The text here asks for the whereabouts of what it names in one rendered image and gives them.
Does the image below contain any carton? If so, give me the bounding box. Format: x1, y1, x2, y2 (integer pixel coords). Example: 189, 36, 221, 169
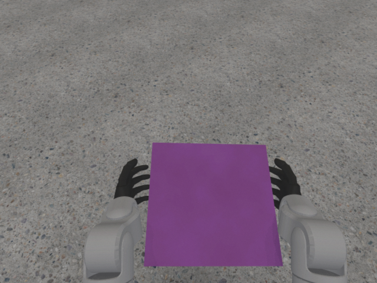
144, 143, 283, 266

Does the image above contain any robot left forearm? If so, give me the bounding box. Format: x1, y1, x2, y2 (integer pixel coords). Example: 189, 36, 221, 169
83, 196, 143, 283

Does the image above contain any robot right hand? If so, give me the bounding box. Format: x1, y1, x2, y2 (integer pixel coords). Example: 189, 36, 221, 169
269, 158, 301, 210

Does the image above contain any robot left hand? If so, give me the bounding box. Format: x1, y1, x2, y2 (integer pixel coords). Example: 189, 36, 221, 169
114, 159, 150, 204

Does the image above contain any robot right forearm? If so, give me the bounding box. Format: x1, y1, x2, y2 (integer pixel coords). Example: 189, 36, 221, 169
277, 195, 348, 283

